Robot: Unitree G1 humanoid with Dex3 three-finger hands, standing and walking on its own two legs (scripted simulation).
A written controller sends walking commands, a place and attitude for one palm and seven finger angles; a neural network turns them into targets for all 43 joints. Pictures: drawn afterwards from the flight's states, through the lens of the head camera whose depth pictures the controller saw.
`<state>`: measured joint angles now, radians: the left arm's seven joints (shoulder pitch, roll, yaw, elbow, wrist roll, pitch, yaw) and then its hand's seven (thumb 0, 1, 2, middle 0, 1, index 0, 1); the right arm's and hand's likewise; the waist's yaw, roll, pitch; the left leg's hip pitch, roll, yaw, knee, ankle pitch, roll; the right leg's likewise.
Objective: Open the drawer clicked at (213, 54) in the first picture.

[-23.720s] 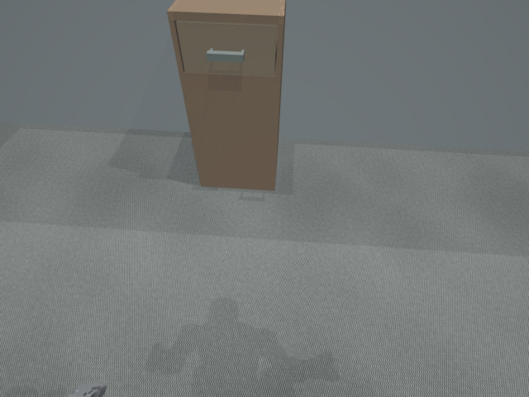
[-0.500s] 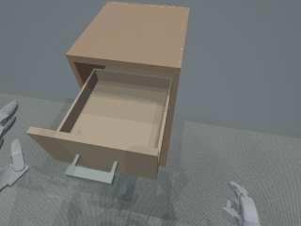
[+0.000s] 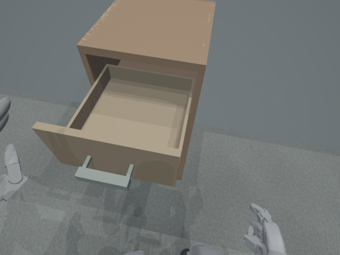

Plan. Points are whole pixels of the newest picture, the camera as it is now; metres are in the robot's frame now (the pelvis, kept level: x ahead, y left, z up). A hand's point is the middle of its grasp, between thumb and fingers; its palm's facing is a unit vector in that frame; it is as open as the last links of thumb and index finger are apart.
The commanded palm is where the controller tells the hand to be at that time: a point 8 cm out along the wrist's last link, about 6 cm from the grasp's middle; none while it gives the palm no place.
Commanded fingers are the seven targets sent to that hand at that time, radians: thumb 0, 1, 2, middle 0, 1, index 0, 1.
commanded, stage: step back with the hand held close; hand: left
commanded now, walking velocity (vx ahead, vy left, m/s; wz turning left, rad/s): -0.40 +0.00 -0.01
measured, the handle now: (106, 170) +0.31 +0.18 -0.02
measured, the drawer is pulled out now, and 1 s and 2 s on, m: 0.29 0.29 0.29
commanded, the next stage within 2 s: stop stepping back and stand still in 0.60 s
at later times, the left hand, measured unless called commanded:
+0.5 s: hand (22, 220) +0.15 +0.21 +0.18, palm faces +0.32 -0.83 -0.46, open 7.4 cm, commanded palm +0.07 +0.26 +0.20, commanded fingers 0.00 0.90 0.90 -0.20 -0.30 -0.20 -0.30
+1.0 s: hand out of the picture +0.01 +0.18 +0.18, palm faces +0.33 -0.83 -0.46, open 7.4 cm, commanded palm -0.05 +0.23 +0.20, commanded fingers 0.00 0.90 0.90 -0.20 -0.30 -0.20 -0.30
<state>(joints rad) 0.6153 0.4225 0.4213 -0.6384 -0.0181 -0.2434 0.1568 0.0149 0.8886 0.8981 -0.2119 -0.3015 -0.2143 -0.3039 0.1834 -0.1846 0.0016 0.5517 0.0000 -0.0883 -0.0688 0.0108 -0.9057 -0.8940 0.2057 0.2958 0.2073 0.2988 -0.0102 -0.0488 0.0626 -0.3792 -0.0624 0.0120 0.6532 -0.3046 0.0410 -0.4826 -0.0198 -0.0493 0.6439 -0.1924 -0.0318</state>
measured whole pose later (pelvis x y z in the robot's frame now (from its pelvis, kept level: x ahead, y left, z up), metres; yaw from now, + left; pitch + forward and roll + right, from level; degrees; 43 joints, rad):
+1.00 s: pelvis -0.19 -0.05 +0.01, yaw -1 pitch +0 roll +1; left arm 0.65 0.39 0.37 -0.65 -0.04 -0.19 0.15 0.01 0.89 0.90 -0.21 -0.30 -0.22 -0.30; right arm 0.21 -0.19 0.01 0.64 0.01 -0.08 -0.07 0.01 -0.91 -0.89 0.21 0.30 0.21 0.30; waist -0.01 -0.05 0.05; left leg -0.35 0.01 0.05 0.76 -0.41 0.01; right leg -0.36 -0.02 -0.09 0.54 -0.19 -0.05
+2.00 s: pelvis -0.20 -0.05 +0.02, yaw +1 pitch -2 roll +0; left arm 0.34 0.20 0.01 1.10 0.01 0.02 0.02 -0.01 0.96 0.90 -0.20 -0.30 -0.20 -0.30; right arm 0.34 -0.17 0.01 1.09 -0.01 0.03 -0.04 0.00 -0.92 -0.89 0.20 0.29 0.20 0.30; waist 0.01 0.00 0.10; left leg -0.17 0.01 0.06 0.42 -0.23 0.01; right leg -0.21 0.01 -0.08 0.40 -0.17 -0.04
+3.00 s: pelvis -0.20 -0.07 +0.02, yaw +1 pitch -2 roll +0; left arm 0.28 0.12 0.01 1.14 0.01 -0.01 0.04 0.00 0.91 0.90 -0.20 -0.30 -0.20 -0.30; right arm 0.34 -0.11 0.00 1.14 -0.02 0.02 -0.04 0.00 -0.91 -0.89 0.20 0.29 0.20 0.30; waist -0.01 0.02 0.07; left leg -0.14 0.04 0.06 0.40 -0.22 -0.02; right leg -0.19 0.04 -0.07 0.38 -0.16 -0.07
